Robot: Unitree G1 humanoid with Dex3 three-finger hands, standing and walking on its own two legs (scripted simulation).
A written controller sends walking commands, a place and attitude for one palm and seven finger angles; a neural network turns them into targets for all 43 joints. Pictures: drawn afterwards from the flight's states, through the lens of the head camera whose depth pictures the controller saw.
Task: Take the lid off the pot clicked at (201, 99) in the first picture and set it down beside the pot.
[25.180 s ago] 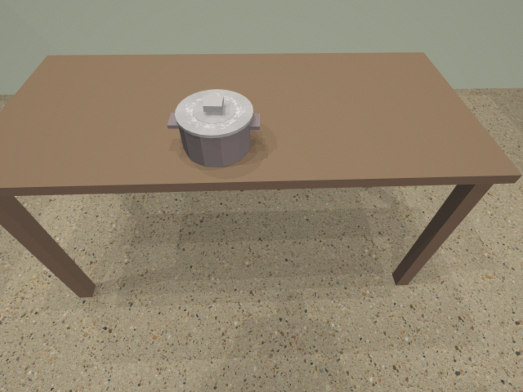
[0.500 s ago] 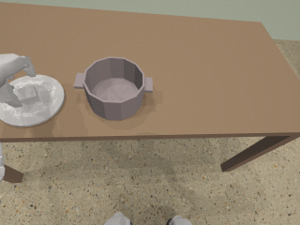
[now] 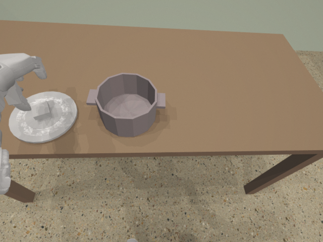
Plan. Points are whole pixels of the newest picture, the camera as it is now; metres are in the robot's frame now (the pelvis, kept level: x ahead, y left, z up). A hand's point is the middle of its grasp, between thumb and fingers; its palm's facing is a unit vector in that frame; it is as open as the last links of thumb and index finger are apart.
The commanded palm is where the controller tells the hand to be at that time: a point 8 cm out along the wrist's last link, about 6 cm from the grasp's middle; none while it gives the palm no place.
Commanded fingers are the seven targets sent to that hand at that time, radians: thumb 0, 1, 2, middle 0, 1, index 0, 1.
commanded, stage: raise the empty hand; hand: left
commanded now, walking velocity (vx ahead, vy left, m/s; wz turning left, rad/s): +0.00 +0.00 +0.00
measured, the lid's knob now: (41, 110) +0.49 +0.34 -0.03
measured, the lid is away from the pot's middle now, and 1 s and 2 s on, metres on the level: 0.25 0.25 0.25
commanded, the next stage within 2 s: draw the hand back to the body in 0.28 s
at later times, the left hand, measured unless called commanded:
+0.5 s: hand (14, 84) +0.45 +0.32 +0.12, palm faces -0.41 -0.10 -0.91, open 11.0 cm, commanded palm +0.46 +0.32 +0.18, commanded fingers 0.00 0.01 0.61 -0.33 -0.89 -0.33 -0.89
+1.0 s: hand (36, 89) +0.42 +0.26 +0.14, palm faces +0.12 -0.74 -0.66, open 11.0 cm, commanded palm +0.38 +0.30 +0.18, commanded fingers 0.00 0.05 0.62 -0.33 -0.86 -0.33 -0.86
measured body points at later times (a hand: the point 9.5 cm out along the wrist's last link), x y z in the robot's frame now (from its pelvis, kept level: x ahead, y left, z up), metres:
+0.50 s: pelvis +0.01 -0.02 +0.01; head +0.09 +0.00 +0.45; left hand +0.47 +0.32 +0.17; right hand +0.04 -0.31 -0.10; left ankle +0.01 +0.04 -0.72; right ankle +0.00 -0.21 -0.72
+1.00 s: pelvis +0.01 -0.04 +0.02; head +0.06 -0.03 +0.46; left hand +0.41 +0.30 +0.18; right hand +0.13 -0.29 -0.10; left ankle +0.01 +0.04 -0.72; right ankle +0.00 -0.21 -0.72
